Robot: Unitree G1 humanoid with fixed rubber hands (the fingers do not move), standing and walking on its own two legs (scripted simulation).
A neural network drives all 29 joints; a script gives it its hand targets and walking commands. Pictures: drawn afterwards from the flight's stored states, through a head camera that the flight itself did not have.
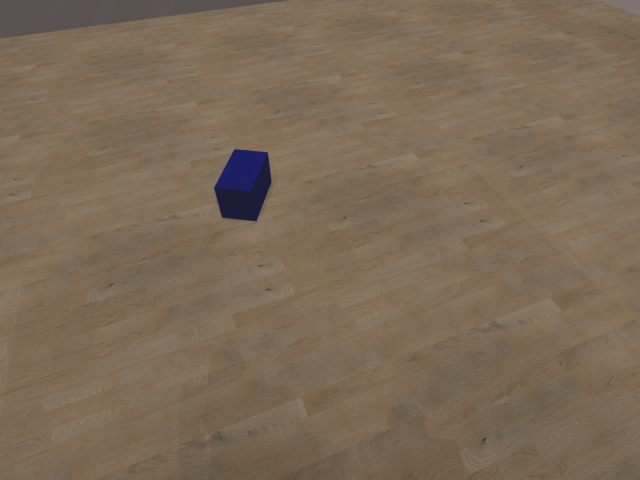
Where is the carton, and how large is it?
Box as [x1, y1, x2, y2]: [214, 149, 270, 220]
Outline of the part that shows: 234,149 214,187 222,217 256,220 270,183 267,152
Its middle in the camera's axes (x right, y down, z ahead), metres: -0.35 -0.24 +1.79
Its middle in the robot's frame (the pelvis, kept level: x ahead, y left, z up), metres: +1.44 +0.38 -0.69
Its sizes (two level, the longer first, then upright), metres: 0.282 0.161 0.176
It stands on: the floor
